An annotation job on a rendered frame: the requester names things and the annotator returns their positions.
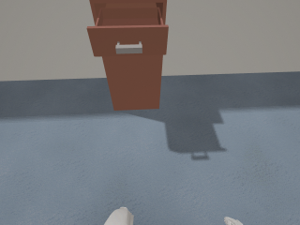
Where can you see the handle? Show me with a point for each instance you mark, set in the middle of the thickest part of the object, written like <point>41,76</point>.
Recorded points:
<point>128,48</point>

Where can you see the cabinet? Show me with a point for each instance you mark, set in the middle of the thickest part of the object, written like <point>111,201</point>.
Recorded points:
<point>134,80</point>

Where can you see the left robot thigh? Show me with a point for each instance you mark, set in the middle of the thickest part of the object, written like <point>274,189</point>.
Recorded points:
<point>120,217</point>

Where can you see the drawer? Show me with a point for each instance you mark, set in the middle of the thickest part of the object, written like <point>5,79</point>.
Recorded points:
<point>128,26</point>

